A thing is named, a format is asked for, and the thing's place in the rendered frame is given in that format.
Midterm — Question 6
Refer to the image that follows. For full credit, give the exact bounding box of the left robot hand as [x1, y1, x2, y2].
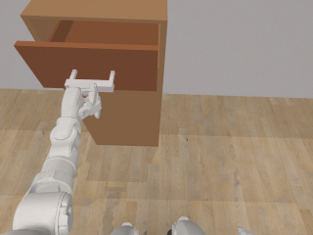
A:
[61, 81, 102, 123]

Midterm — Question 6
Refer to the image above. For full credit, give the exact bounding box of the left robot thigh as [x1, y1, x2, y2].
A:
[111, 225, 139, 235]

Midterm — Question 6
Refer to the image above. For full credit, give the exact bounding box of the left robot forearm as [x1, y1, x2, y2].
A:
[13, 117, 82, 230]

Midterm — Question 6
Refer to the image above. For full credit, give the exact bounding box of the cabinet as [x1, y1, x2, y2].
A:
[20, 0, 168, 147]

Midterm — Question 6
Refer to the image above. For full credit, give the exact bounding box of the robot thigh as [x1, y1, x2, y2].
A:
[111, 225, 139, 235]
[171, 220, 206, 235]

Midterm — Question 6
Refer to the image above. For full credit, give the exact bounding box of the right robot thigh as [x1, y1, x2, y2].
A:
[171, 220, 206, 235]

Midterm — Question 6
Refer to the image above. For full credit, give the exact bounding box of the handle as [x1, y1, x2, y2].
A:
[65, 70, 115, 93]

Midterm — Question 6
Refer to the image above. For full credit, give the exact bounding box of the drawer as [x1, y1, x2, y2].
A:
[14, 20, 158, 92]

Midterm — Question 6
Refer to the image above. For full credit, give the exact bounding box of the left robot upper arm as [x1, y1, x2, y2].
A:
[1, 191, 73, 235]

